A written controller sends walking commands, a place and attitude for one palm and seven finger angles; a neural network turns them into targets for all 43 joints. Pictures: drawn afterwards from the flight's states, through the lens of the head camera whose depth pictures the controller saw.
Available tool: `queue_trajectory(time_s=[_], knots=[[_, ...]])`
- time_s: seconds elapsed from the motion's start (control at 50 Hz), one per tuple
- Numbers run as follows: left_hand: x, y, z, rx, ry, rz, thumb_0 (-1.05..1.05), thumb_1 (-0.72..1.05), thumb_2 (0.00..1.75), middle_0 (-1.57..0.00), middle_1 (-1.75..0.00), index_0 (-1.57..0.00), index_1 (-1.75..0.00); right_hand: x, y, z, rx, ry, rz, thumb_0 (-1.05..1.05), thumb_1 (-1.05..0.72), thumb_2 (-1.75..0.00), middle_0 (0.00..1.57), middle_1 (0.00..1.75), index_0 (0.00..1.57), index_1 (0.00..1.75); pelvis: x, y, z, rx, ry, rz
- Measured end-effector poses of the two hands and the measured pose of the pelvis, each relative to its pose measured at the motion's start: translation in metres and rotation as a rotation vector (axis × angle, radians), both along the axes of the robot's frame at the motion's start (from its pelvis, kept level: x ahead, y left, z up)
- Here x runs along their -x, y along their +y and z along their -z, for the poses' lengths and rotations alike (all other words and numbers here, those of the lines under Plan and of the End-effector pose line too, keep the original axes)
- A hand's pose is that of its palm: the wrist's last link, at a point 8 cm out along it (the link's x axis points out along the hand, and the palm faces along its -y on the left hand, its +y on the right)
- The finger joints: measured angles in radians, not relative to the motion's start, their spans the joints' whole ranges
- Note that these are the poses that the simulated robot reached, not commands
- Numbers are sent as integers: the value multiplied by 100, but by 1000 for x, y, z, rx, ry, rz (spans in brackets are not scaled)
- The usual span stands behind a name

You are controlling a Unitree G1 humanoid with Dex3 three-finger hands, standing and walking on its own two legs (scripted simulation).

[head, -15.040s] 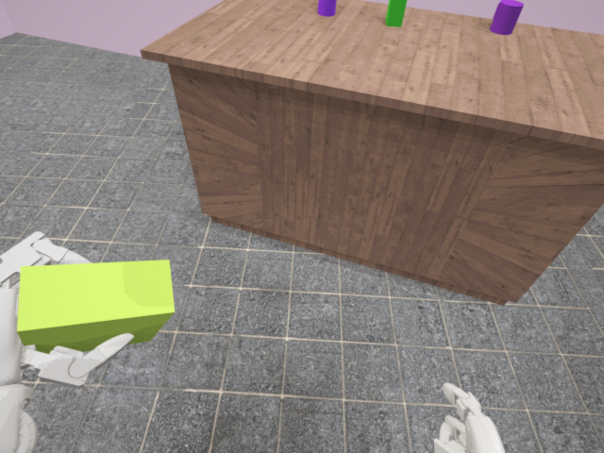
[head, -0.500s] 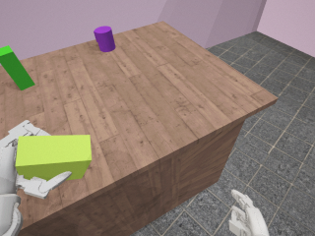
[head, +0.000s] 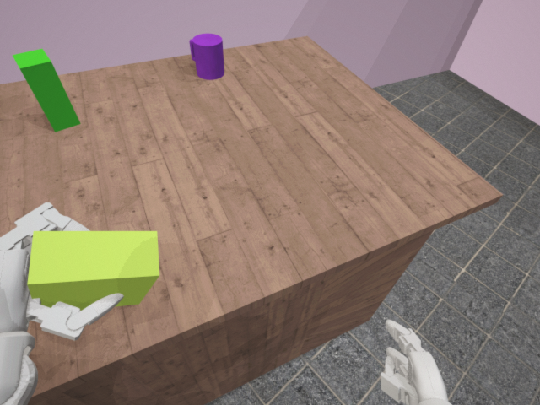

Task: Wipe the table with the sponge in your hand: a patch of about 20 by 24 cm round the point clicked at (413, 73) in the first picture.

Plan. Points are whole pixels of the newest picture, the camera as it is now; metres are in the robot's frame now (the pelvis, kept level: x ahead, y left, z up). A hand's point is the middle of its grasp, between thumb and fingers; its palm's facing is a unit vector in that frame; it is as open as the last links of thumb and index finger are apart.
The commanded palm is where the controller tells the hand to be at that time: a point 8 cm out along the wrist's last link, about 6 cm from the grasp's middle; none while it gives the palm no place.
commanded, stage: come to a stop and stand still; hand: left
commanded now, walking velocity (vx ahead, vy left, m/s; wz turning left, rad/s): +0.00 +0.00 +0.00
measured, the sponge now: (113, 273) +0.23 +0.22 +0.12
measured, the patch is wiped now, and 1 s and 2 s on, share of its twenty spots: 0.00 0.00 0.00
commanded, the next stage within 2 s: look again from close up in 0.20 s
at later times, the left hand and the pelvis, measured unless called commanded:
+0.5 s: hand (69, 273) +0.22 +0.25 +0.15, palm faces +0.39 -0.85 -0.37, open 9.6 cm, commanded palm +0.16 +0.28 +0.17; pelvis +0.00 +0.00 +0.00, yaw +1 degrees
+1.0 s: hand (95, 270) +0.22 +0.22 +0.16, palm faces +0.38 -0.85 -0.36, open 9.6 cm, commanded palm +0.15 +0.25 +0.17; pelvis +0.00 -0.03 +0.00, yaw +1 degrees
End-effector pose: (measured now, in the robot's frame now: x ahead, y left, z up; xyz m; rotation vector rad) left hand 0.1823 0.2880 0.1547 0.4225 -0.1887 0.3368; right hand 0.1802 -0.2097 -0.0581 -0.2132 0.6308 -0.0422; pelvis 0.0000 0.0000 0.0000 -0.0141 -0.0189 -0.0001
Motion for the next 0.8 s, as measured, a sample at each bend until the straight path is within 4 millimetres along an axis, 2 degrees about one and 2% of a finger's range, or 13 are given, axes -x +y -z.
queue_trajectory(time_s=[0.22, 0.46, 0.68, 0.8], knots=[[5, 10, -26, -65, -94, -8, -1, -45, 101, -80, -134, -80, -135, -6, 14, 5, 2, 39, -46, 1, -90, -89, 20, 30, 20, 30, -3, 5, 1, 2, -2, -15], [6, 3, -5, -3, -9, -33, -1, -45, 101, -80, -134, -80, -134, 2, -2, 6, 16, 58, -11, 2, -90, -89, 20, 30, 20, 30, -1, -1, -1, 6, -3, -18], [11, -7, -24, -56, -62, -15, -1, -45, 102, -80, -134, -80, -134, 5, -18, 4, 28, 46, 17, 2, -90, -89, 20, 30, 20, 30, 0, -8, -2, 5, -3, -20], [13, -6, -15, -29, -30, -43, -1, -45, 102, -80, -134, -80, -134, 7, -21, 6, 15, 55, 25, 1, -90, -89, 20, 30, 20, 30, 0, -13, -3, -1, -4, -15]])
